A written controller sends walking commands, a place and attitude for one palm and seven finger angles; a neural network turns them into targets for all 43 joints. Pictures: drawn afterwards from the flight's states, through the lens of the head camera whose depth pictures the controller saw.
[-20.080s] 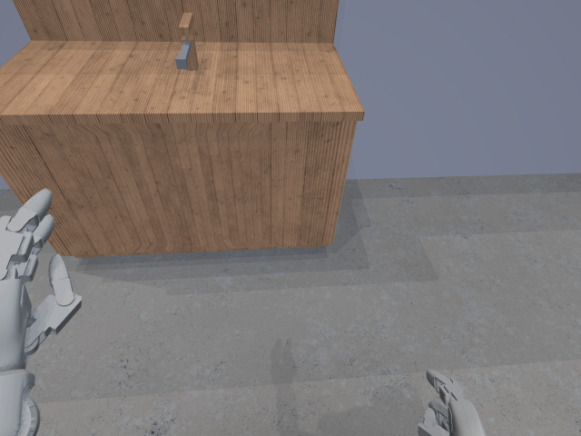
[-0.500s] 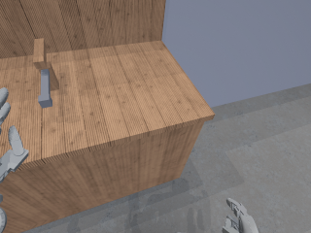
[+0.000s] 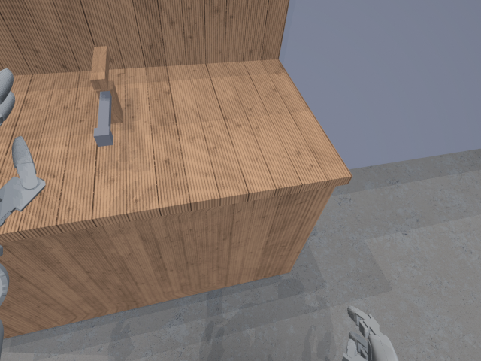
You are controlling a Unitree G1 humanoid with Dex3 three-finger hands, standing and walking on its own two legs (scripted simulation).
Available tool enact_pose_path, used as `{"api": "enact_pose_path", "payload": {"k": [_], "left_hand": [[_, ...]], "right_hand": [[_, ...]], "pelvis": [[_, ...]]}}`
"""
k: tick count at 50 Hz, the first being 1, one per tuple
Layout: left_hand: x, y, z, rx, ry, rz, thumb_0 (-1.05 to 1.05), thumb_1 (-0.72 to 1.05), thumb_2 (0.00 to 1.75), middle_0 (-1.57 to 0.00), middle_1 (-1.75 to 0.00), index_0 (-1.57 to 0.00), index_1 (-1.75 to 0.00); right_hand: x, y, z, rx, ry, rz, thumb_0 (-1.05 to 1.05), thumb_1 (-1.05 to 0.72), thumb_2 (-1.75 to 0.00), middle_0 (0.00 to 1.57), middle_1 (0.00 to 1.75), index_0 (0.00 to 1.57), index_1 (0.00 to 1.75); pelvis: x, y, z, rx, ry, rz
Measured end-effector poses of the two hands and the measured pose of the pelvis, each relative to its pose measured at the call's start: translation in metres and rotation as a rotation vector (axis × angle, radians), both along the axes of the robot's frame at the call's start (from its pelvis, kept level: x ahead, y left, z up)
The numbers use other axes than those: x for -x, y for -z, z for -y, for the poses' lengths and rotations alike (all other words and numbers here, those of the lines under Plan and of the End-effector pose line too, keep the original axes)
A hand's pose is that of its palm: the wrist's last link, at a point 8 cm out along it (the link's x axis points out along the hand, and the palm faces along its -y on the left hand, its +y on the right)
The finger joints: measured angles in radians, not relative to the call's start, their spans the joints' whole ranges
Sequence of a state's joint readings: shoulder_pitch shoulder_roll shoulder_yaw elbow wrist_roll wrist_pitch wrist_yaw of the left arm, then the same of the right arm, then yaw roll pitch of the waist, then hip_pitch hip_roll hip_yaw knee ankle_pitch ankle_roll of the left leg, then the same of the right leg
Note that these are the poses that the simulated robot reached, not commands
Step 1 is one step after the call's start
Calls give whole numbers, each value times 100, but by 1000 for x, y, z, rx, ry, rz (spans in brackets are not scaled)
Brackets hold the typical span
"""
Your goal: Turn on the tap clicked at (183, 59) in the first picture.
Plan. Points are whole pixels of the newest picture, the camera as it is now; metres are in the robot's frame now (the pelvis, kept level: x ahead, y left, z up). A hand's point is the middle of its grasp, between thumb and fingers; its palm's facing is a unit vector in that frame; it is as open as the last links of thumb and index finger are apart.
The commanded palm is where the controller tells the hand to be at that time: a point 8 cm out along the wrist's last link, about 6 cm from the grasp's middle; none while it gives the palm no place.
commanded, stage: look again from close up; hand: left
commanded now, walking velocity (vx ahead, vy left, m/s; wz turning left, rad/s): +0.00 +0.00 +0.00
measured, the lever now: (103, 136) +0.47 +0.33 +0.06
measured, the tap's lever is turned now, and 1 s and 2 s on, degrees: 0 0 0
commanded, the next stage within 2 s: shuffle to correct the standing spot in 0.22 s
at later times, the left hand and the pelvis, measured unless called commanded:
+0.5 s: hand (49, 213) +0.23 +0.25 +0.18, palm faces +0.41 -0.85 -0.33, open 7.4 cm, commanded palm +0.17 +0.29 +0.19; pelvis +0.00 +0.01 +0.01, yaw -2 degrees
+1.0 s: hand (80, 166) +0.30 +0.26 +0.17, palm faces +0.38 -0.82 -0.43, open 7.4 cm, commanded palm +0.25 +0.29 +0.19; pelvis +0.08 +0.02 -0.01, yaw -3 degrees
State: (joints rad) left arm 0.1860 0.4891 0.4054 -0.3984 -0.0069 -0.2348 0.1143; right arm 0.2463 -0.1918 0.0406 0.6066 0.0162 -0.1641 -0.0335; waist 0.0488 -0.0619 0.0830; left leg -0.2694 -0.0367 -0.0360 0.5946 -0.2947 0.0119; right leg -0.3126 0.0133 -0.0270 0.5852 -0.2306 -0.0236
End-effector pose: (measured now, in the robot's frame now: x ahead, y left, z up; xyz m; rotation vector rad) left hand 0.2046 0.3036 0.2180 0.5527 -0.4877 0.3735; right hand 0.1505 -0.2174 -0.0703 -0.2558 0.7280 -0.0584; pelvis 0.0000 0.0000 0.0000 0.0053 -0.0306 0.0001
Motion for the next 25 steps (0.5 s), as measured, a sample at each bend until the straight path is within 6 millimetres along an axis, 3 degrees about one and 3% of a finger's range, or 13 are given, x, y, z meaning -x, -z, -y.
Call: {"api": "enact_pose_path", "payload": {"k": [2, 5, 10, 13, 16, 20, 25], "left_hand": [[-6, -24, -6, -25, -7, 105, 2, 89, 90, -22, -31, -22, -30], [-8, -33, 3, 2, 29, 124, 2, 89, 90, -21, -31, -21, -30], [0, 6, 31, 57, 126, -108, 1, 90, 90, -21, -31, -21, -30], [9, 33, 25, 87, 101, -242, 1, 89, 90, -21, -31, -21, -30], [18, 47, 10, 118, 30, -292, 2, 89, 90, -22, -31, -22, -30], [24, 43, 0, 150, -33, -234, 2, 89, 90, -22, -31, -22, -30], [20, 26, 10, 155, -1, -128, 2, 89, 90, -21, -31, -21, -30]], "right_hand": [[-3, -2, -4, -17, -32, 20, 2, -91, -90, 20, 30, 20, 30], [-5, -8, -6, -59, -17, 74, 2, -91, -90, 20, 30, 20, 30], [1, -10, 3, -70, 73, 99, 2, -90, -90, 20, 30, 21, 30], [7, -9, 9, -37, 102, 63, 2, -90, -90, 20, 30, 21, 30], [12, -9, 13, 5, 89, 24, 2, -90, -90, 20, 30, 20, 30], [10, -9, 15, 43, 44, 3, 2, -91, -90, 20, 30, 20, 30], [-3, -11, 9, 35, 37, 48, 2, -90, -90, 20, 30, 20, 30]], "pelvis": [[2, -1, 1, 10, 9, -8], [2, -4, -3, 16, 29, -20], [0, -9, -13, 6, 61, -20], [1, -10, -13, 1, 63, -17], [3, -11, -11, 1, 54, -14], [6, -10, -10, 6, 40, -7], [0, -8, -13, 8, 40, -1]]}}
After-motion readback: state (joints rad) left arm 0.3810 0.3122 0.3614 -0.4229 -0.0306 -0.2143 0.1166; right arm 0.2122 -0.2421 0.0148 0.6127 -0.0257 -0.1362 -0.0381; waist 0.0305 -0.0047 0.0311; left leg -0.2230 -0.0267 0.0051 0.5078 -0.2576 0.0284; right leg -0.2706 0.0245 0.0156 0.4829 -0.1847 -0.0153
